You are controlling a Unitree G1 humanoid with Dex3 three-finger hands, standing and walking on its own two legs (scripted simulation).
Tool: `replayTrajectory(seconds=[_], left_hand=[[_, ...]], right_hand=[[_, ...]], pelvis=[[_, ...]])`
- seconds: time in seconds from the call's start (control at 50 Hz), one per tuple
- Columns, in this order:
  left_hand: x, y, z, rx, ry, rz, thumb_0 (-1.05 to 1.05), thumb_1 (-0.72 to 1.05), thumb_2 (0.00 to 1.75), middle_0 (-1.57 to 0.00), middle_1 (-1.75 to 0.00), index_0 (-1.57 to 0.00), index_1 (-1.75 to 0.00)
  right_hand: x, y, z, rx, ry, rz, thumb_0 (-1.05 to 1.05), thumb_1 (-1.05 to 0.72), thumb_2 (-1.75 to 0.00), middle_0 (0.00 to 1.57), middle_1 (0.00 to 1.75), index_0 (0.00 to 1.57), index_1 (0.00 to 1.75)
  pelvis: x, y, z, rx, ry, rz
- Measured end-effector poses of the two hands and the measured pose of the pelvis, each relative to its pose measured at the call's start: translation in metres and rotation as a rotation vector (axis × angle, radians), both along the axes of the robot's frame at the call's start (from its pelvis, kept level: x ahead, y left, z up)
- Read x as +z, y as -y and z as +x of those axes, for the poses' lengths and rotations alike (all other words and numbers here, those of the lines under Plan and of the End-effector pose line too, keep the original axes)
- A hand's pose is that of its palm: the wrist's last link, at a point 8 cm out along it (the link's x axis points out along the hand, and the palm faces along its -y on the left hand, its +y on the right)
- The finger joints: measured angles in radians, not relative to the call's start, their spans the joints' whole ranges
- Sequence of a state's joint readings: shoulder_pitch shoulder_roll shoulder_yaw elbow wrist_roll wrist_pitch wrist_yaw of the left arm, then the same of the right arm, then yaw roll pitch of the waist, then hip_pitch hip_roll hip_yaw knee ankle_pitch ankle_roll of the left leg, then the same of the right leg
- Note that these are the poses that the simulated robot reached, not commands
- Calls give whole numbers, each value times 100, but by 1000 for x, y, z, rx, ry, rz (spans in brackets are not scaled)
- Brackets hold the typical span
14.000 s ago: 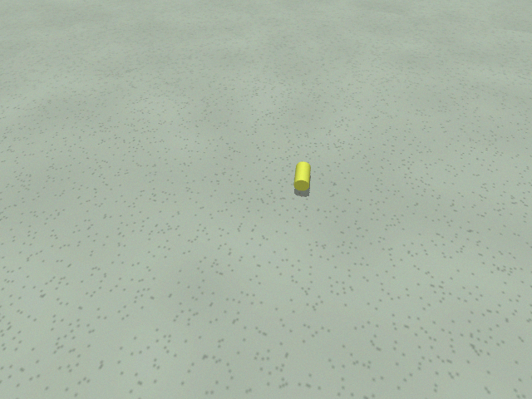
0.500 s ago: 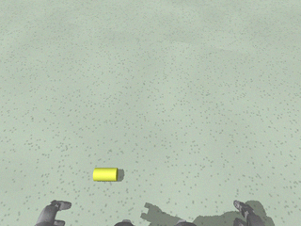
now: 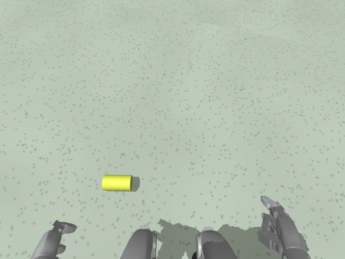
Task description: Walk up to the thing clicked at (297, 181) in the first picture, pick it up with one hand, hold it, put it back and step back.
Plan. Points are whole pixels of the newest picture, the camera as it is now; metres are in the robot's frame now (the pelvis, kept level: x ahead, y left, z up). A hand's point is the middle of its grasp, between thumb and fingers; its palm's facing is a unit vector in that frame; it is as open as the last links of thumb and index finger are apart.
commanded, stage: rise first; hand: left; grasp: from above
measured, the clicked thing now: (117, 182) +0.46 +0.28 -0.63
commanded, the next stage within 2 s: none
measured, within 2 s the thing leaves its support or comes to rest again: neither
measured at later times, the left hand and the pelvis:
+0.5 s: hand (84, 212) +0.27 +0.31 -0.33, palm faces -0.49 -0.35 -0.80, open 13.5 cm; pelvis -0.07 -0.01 -0.21, yaw -2 degrees
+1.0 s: hand (92, 196) +0.35 +0.33 -0.44, palm faces -0.47 -0.06 -0.88, open 13.6 cm; pelvis -0.09 +0.01 -0.31, yaw -6 degrees
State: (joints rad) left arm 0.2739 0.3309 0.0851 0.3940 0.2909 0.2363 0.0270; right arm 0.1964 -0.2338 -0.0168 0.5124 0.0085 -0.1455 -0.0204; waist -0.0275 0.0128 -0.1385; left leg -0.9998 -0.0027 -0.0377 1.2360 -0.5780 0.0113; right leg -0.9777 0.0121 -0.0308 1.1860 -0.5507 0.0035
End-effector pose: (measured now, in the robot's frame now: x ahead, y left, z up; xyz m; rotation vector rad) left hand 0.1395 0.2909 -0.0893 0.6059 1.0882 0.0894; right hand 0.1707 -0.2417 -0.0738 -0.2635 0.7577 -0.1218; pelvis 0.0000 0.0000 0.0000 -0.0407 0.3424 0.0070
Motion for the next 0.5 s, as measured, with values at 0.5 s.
replayTrajectory(seconds=[0.5], left_hand=[[-186,-35,138,-602,156,378,0,-47,89,-23,-98,-24,-98]], right_hand=[[-256,42,-96,7,-313,-22,1,-98,-92,20,30,20,30]], pelvis=[[-208,14,-74,-28,-251,1]])
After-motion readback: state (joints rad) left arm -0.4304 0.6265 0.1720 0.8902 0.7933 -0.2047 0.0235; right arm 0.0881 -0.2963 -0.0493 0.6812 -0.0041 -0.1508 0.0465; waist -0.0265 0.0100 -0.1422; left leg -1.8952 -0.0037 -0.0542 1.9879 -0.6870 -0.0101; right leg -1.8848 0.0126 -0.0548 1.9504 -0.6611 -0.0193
